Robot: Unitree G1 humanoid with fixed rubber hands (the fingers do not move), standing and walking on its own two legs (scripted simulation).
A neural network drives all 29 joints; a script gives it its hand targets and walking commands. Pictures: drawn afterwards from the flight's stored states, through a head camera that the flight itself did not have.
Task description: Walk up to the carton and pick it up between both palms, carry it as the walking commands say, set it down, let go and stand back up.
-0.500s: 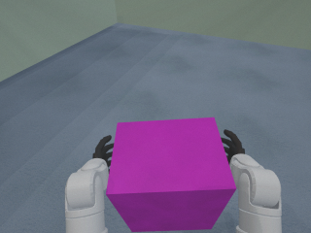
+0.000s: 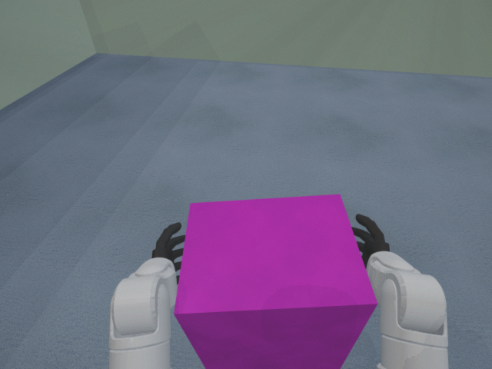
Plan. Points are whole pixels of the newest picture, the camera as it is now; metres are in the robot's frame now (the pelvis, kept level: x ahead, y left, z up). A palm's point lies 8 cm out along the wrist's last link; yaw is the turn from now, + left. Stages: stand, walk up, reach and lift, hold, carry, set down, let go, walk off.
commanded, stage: carry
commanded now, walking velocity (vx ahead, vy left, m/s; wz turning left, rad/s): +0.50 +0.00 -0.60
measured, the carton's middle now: (269, 295) +0.24 +0.02 +0.03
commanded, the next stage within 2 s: none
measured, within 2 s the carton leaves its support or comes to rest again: neither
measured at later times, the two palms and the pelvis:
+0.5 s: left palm (237, 114) +0.63 +0.12 +0.14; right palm (377, 137) +0.54 -0.18 +0.14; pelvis +0.34 +0.04 +0.06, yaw -19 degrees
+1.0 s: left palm (328, 87) +0.95 -0.13 +0.07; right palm (435, 110) +0.81 -0.41 +0.08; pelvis +0.65 -0.15 +0.03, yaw -29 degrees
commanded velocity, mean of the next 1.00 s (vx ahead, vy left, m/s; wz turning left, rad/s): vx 0.50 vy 0.00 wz -0.60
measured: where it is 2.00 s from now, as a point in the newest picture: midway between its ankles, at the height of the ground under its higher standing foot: (380, 220)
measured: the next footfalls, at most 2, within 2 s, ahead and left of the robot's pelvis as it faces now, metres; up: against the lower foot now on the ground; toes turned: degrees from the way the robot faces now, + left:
left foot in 0.40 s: +0.43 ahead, +0.14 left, +0.00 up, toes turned -3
right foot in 0.88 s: +0.73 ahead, -0.25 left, +0.00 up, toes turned -38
